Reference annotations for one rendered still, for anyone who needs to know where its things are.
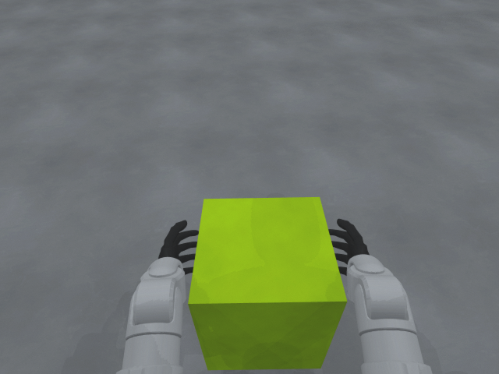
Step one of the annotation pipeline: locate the robot right forearm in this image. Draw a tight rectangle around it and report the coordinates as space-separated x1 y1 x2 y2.
347 254 433 374

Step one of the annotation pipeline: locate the carton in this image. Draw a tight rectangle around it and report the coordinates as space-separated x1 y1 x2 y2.
188 197 347 370

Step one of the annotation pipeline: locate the robot right hand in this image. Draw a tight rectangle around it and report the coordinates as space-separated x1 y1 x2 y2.
328 219 369 276

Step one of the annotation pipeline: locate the robot left hand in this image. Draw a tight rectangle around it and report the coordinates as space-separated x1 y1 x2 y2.
158 220 199 275

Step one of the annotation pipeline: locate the robot left forearm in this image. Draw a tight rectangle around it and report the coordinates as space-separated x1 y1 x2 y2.
116 257 186 374

